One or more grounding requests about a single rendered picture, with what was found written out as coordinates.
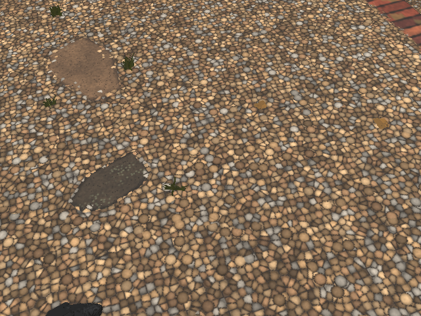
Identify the left robot hand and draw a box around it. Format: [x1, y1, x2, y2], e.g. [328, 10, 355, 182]
[46, 302, 103, 316]

